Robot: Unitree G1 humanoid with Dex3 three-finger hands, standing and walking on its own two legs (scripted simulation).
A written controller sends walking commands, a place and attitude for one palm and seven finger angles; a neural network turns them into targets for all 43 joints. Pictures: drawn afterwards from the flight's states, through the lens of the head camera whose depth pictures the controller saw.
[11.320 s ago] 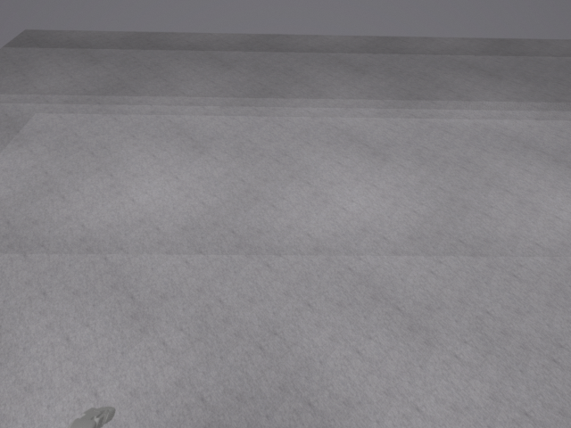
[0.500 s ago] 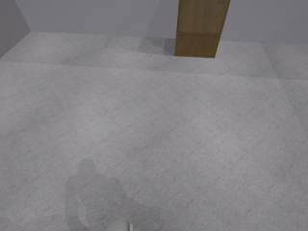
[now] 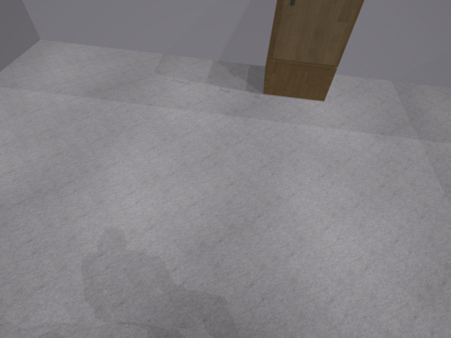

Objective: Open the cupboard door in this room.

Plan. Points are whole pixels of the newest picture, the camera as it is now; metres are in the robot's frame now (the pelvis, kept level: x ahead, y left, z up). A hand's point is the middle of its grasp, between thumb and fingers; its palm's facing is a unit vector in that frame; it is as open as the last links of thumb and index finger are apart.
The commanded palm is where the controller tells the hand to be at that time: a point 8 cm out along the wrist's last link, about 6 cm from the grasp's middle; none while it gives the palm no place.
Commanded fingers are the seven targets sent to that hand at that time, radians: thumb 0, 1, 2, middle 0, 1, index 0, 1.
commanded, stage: turn or walk to find it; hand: left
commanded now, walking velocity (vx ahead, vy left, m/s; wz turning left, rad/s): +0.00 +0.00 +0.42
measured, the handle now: out of the picture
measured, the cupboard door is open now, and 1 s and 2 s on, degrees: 0 0 0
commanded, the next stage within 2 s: stand and wait in 0.90 s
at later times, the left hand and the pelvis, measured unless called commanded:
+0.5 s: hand out of the picture +0.02 +0.19 -0.19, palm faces +0.22 -0.96 -0.20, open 7.3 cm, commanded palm none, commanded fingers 0.00 0.90 0.90 -0.20 -0.30 -0.20 -0.30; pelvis +0.01 +0.00 -0.01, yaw +12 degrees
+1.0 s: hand out of the picture +0.02 +0.18 -0.15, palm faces +0.37 -0.89 -0.28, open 7.4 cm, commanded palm none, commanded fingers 0.00 0.90 0.90 -0.20 -0.30 -0.20 -0.30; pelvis +0.01 -0.04 +0.00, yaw +22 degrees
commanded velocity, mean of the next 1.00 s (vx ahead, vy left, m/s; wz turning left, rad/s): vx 0.00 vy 0.00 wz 0.37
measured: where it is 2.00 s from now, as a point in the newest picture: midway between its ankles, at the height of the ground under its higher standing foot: outside the picture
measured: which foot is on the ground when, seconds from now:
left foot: down 0.00-0.22, up 0.24-0.48, down 0.50-0.90, up 0.92-1.00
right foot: up 0.00-0.14, down 0.16-0.50, up 0.52-0.86, down 0.88-1.00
